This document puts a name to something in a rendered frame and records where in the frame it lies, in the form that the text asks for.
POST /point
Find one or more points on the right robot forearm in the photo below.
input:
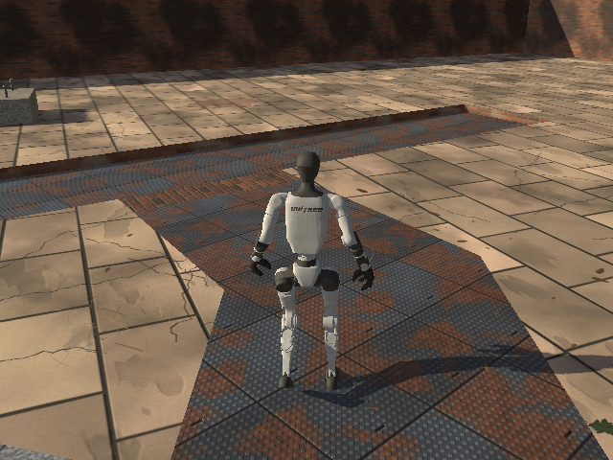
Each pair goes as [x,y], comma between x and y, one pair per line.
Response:
[359,254]

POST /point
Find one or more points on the right robot upper arm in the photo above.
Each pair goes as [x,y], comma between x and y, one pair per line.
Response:
[337,202]

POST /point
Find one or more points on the left robot forearm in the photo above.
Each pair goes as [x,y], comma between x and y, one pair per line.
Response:
[259,249]

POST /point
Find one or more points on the robot right hand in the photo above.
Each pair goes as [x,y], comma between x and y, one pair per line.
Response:
[368,274]

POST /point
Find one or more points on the robot left thigh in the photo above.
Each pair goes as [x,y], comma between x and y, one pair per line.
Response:
[284,282]

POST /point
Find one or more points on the left robot upper arm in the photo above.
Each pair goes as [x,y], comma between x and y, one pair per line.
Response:
[277,201]

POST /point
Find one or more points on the right robot shin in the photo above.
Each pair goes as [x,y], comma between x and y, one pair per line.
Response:
[331,343]

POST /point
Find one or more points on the robot left hand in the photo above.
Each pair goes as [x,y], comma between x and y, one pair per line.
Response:
[254,269]

